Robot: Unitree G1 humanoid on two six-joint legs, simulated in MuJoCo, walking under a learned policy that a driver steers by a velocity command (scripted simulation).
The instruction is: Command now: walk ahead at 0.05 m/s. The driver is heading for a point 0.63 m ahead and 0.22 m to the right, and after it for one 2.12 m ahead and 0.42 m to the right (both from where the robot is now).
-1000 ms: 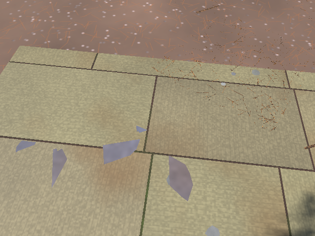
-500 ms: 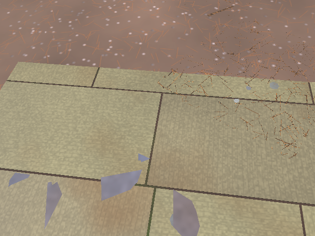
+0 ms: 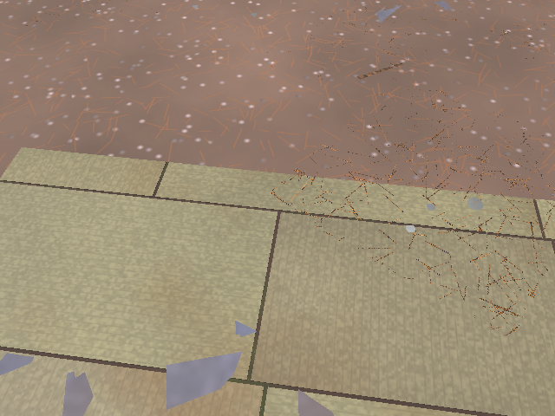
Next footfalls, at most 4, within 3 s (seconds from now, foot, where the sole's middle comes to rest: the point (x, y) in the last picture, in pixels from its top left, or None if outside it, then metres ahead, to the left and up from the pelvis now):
0.68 right None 0.37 -0.14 -0.77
1.18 left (319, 337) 0.72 -0.08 -0.77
1.58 right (409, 367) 0.64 -0.30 -0.77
1.96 left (309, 334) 0.73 -0.05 -0.77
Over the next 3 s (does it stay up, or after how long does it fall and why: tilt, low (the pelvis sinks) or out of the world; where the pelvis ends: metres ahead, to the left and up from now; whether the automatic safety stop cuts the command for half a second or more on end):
stays up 0.96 -0.13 -0.01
